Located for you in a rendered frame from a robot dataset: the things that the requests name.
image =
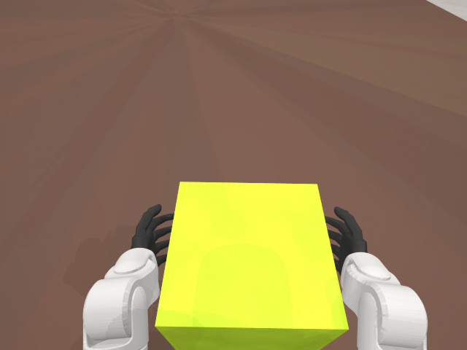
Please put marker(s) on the robot right forearm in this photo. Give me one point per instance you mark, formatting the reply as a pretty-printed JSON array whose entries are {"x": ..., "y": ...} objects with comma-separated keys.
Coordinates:
[{"x": 390, "y": 316}]

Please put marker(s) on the robot left forearm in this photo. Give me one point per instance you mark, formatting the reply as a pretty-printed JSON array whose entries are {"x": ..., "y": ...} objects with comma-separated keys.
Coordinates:
[{"x": 115, "y": 313}]

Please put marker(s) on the carton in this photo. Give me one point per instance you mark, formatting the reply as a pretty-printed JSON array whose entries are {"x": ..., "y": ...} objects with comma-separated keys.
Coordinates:
[{"x": 250, "y": 267}]

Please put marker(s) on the robot left hand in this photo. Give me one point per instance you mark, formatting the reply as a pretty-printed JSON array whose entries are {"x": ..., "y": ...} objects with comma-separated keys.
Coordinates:
[{"x": 146, "y": 237}]

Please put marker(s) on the robot right hand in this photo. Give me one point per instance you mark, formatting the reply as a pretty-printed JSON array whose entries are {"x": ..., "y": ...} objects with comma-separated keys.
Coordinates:
[{"x": 351, "y": 240}]

